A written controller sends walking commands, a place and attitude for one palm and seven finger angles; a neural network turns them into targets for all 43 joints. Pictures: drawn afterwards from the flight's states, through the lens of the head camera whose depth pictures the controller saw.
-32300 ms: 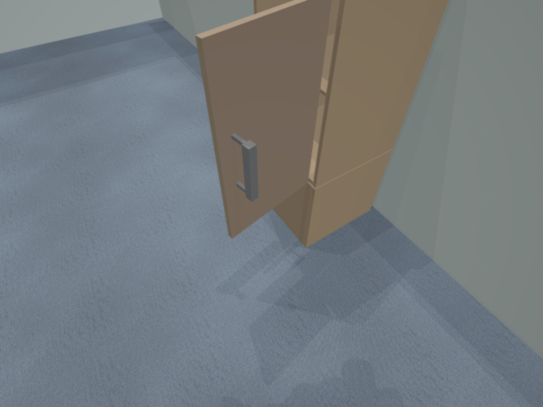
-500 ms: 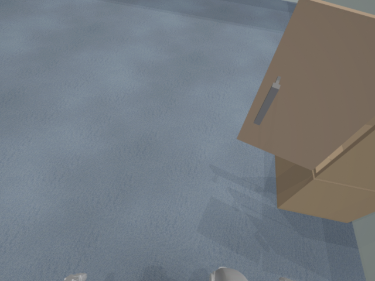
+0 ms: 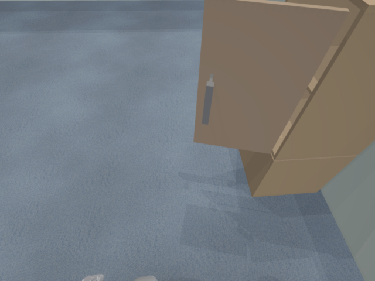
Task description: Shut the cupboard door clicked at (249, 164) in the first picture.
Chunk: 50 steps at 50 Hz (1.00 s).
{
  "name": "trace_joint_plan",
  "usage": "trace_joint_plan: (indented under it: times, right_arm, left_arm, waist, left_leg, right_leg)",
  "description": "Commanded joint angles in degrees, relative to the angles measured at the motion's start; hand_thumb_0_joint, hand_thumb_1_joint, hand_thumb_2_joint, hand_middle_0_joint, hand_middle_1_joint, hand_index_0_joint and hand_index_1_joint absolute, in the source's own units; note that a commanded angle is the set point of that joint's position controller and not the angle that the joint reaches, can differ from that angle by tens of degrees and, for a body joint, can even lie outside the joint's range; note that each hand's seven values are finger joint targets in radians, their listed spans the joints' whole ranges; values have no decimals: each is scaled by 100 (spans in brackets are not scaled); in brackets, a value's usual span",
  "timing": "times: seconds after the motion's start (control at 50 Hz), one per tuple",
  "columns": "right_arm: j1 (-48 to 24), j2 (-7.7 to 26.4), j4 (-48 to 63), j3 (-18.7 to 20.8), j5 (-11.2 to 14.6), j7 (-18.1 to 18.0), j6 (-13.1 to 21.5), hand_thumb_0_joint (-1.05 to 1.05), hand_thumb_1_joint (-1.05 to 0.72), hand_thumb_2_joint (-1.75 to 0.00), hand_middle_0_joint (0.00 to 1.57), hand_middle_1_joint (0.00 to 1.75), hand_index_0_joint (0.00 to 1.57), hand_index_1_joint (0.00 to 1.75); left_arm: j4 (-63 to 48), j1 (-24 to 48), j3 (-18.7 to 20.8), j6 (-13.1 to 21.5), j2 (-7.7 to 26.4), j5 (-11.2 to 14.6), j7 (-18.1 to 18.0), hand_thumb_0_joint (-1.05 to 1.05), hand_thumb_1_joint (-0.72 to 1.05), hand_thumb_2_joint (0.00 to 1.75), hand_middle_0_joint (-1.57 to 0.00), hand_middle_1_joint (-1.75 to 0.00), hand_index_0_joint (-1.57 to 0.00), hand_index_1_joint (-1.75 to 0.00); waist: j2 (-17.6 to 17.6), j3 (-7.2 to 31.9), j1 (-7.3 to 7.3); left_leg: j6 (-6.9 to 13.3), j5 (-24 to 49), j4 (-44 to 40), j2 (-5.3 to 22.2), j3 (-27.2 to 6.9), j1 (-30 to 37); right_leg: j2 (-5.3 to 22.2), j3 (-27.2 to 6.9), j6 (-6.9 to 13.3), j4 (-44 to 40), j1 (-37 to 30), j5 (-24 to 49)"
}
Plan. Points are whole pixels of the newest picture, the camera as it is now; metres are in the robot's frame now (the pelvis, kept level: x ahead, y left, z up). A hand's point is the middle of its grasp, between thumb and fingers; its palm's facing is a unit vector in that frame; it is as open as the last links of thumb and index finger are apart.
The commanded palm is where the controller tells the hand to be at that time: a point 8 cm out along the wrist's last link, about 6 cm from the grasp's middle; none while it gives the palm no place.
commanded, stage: turn to face it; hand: left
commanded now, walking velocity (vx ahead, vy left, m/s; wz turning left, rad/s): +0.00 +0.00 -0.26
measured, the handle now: (208, 100) +0.67 -0.04 -0.06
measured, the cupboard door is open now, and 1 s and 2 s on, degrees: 75 75 75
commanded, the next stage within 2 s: take the last steps up to it in 0.04 s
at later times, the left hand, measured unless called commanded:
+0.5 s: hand (132, 267) +0.17 +0.14 -0.16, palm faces -0.20 -0.96 -0.21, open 7.4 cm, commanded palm none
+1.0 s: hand (161, 254) +0.21 +0.08 -0.18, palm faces -0.14 -0.98 -0.16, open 7.4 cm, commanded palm none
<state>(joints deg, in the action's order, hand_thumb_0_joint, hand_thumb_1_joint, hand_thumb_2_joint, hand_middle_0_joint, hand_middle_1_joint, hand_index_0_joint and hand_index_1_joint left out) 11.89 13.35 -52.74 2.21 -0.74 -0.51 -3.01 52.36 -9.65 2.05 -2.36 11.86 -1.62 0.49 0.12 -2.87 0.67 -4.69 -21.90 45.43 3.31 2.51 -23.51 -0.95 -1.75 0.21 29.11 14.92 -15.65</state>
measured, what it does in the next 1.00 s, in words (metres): walks ahead: left foot, then right foot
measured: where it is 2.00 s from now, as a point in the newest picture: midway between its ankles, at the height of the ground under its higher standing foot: outside the picture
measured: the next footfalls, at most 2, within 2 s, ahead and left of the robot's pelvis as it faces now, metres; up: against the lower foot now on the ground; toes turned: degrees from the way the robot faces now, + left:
left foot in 0.04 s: +0.06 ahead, +0.12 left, +0.00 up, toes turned +2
right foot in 0.48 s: +0.06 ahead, -0.15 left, +0.00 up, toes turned -14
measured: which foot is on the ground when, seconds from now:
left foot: up 0.00-0.02, down 0.04-0.48, up 0.50-0.82, down 0.84-1.00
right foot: down 0.00-0.06, up 0.08-0.46, down 0.48-0.86, up 0.88-1.00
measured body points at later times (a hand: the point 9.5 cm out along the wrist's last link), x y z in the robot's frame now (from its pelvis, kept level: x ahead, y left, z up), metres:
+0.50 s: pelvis +0.04 -0.04 -0.01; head +0.06 -0.05 +0.44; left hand +0.18 +0.19 -0.14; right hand -0.04 -0.28 -0.16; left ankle +0.02 +0.12 -0.73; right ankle +0.03 -0.14 -0.74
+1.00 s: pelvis +0.17 -0.09 +0.00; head +0.20 -0.08 +0.45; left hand +0.22 +0.13 -0.17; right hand +0.19 -0.33 -0.14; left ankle +0.22 +0.00 -0.73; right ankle +0.10 -0.20 -0.68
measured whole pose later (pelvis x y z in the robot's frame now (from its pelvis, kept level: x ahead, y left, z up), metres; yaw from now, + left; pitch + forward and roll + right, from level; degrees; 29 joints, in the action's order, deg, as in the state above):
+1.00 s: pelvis +0.17 -0.09 +0.00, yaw -10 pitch -1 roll -1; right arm 10.9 8.7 -56.5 0.5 -1.8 -2.6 1.0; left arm 61.0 -14.3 2.3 -2.0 10.2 -1.0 -0.2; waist 1.7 -4.3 -0.3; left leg 1.8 -13.5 32.0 3.6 8.1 -17.8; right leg 0.2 1.8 0.0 55.5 20.9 -28.6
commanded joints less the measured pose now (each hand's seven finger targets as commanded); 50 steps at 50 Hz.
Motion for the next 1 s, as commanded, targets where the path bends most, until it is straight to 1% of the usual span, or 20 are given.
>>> trace_joint_plan:
  times: [0.0, 0.02, 0.04, 0.08, 0.14, 0.34, 0.42, 0.44, 0.46, 0.48, 0.52, 0.58, 0.74, 0.78, 0.8, 0.82, 0.84, 0.9, 0.94, 0.98]
  right_arm:
    - [771, 609, 165, 85, -10, -101, 293, 0, -90, -90, 20, 30, 20, 30]
    - [799, 1088, 185, 158, -84, -121, 338, 0, -90, -90, 20, 30, 20, 30]
    - [815, 1352, 289, 201, -118, -154, 307, 0, -90, -90, 20, 30, 20, 30]
    - [583, 1174, 278, 146, -133, -234, 348, 0, -90, -90, 20, 30, 20, 30]
    - [406, 839, 231, 66, -138, -249, 385, 0, -90, -90, 20, 30, 20, 30]
    - [1003, 1086, -296, 289, -181, -164, 420, 0, -90, -90, 20, 30, 20, 30]
    - [628, 1062, -366, 297, -127, -119, 419, 0, -90, -90, 20, 30, 20, 30]
    - [485, 825, -282, 241, -72, -80, 426, 0, -90, -90, 20, 30, 20, 30]
    - [63, 368, -1, 107, -25, -54, 429, 0, -90, -90, 20, 30, 20, 30]
    - [-269, 526, 159, 108, -54, -59, 371, 0, -90, -90, 20, 30, 20, 30]
    - [-209, 581, 3, 161, -67, -69, 370, 0, -90, -90, 20, 30, 20, 30]
    - [317, 288, -237, 137, -117, 35, 330, 0, -90, -90, 20, 30, 20, 30]
    - [88, 123, -101, 37, -93, 29, 437, 0, -90, -90, 20, 30, 20, 30]
    - [705, 226, -340, 59, -104, -21, 502, 0, -90, -90, 20, 30, 20, 30]
    - [1192, 483, -489, 104, -139, -57, 549, 0, -90, -90, 20, 30, 20, 30]
    - [1682, 1005, -585, 199, -223, -117, 586, 0, -90, -90, 20, 30, 20, 30]
    - [1928, 1253, -592, 221, -184, -173, 513, 0, -90, -90, 20, 30, 20, 30]
    - [737, 673, -262, 22, -117, -287, 464, 0, -90, -90, 20, 30, 20, 30]
    - [203, 593, -226, -22, -95, -298, 430, 0, -90, -90, 20, 30, 20, 30]
    - [46, 571, -254, 31, -74, -269, 362, 0, -90, -90, 20, 30, 20, 30]
  left_arm:
    - [-408, 182, 340, 65, 950, 82, -95, 0, 90, 90, -20, -30, -20, -30]
    - [-454, -85, 292, 22, 609, 125, -58, 0, 90, 90, -20, -30, -20, -30]
    - [-502, -109, 266, 24, 550, 130, -39, 0, 90, 90, -20, -30, -20, -30]
    - [-439, 64, 313, -16, 665, 50, -16, 0, 90, 90, -20, -30, -20, -30]
    - [-220, -67, 289, -6, 454, 69, 43, 0, 90, 90, -20, -30, -20, -30]
    - [-255, 646, 240, 38, 333, 8, 296, 0, 90, 90, -20, -30, -20, -30]
    - [152, -334, 318, 128, 530, 3, 292, 0, 90, 90, -20, -30, -20, -30]
    - [314, -842, 406, 181, 895, -18, 226, 0, 90, 90, -20, -30, -20, -30]
    - [468, -1297, 505, 216, 1440, -32, 126, 0, 90, 90, -20, -30, -20, -30]
    - [469, -1437, 490, 198, 1406, 41, 37, 0, 90, 90, -20, -30, -20, -30]
    - [365, -806, 390, 261, 1028, 33, -33, 0, 90, 90, -20, -30, -20, -30]
    - [290, -301, 242, 387, 656, 24, -57, 0, 90, 90, -20, -30, -20, -30]
    - [678, -755, 196, 483, 676, 42, -82, 0, 90, 90, -20, -30, -20, -30]
    - [699, -618, 188, 457, 660, 84, -81, 0, 90, 90, -20, -30, -20, -30]
    - [661, -711, 177, 438, 523, 111, -71, 0, 90, 90, -20, -30, -20, -30]
    - [591, -1038, 135, 417, 249, 139, -60, 0, 90, 90, -20, -30, -20, -30]
    - [435, -883, 71, 431, 279, 101, -56, 0, 90, 90, -20, -30, -20, -30]
    - [420, -498, 136, 250, 237, 87, -95, 0, 90, 90, -20, -30, -20, -30]
    - [522, -772, 122, 102, 51, 95, -90, 0, 90, 90, -20, -30, -20, -30]
    - [539, -790, 102, 40, 52, 76, -120, 0, 90, 90, -20, -30, -20, -30]
  waist:
    - [204, 584, 220]
    - [-1293, 565, 125]
    - [-1680, 494, 159]
    - [-1490, 355, 84]
    - [-836, 586, -25]
    - [-995, 163, 366]
    - [-519, 417, -173]
    - [337, 492, -451]
    - [1840, 353, -722]
    - [1300, 154, -813]
    - [1242, -254, -436]
    - [551, -121, 52]
    - [349, 125, 30]
    - [322, 328, 333]
    - [-168, 589, 479]
    - [-1323, 983, 554]
    - [-1604, 898, 598]
    - [-837, 226, 145]
    - [-786, 387, -130]
    - [-704, 379, -112]
  left_leg:
    - [190, 1201, -2212, 159, -232, 1537]
    - [647, 1618, -2604, 1253, -1509, 1788]
    - [1243, 1709, -2974, 2092, -2252, 1401]
    - [1386, 2234, -2981, 2007, -2099, 1188]
    - [1258, 3442, -2623, 1480, -926, 1742]
    - [1138, 733, -3115, 1826, -647, 1768]
    - [716, 358, -2121, 1374, 26, 693]
    - [470, -332, -1211, 888, 581, -325]
    - [212, -1642, 363, 68, 978, -1614]
    - [301, -1548, 1321, 167, 318, -1765]
    - [294, -842, 1936, 399, -65, -1907]
    - [205, -8, 1488, 400, 140, -1036]
    - [297, 503, -666, 146, 461, -330]
    - [370, 1308, -1495, -31, 540, 780]
    - [535, 2135, -1766, 244, 90, 1842]
    - [1195, 3014, -1983, 1582, -1637, 3000]
    - [1768, 3467, -2554, 2502, -2636, 3040]
    - [1657, 4001, -2681, 2057, -1617, 1244]
    - [1452, 4180, -2583, 1652, -733, 1121]
    - [1392, 3783, -2532, 1478, -448, 934]
  right_leg:
    - [834, -980, 470, -30, 556, 876]
    - [72, -404, 119, 816, 1182, -443]
    - [-143, 77, -42, 1818, 1229, -1718]
    - [96, -221, -98, 3212, 1469, -1634]
    - [178, -26, -201, 3108, 1421, -1091]
    - [285, 526, -98, 1360, 1164, -874]
    - [34, 795, 50, -528, -1000, 166]
    - [695, 27, 315, -1072, -1991, -513]
    - [1921, -1890, 955, -1762, -2436, -1128]
    - [2324, -2220, 1355, -2041, -1849, -1387]
    - [2047, -1920, 1473, -2074, -1219, -1345]
    - [1452, -431, 1196, -1812, -654, 320]
    - [1344, -263, 1154, -1154, -1325, 2618]
    - [1036, -8, 911, -307, -1032, 2883]
    - [754, 170, 664, 571, -399, 2435]
    - [172, 558, 325, 1868, 875, 478]
    - [-141, 513, 236, 3236, 1527, -2059]
    - [445, -188, -15, 3483, 1257, -1481]
    - [429, 78, -126, 2570, 743, -1211]
    - [345, 349, -129, 1795, 343, -1076]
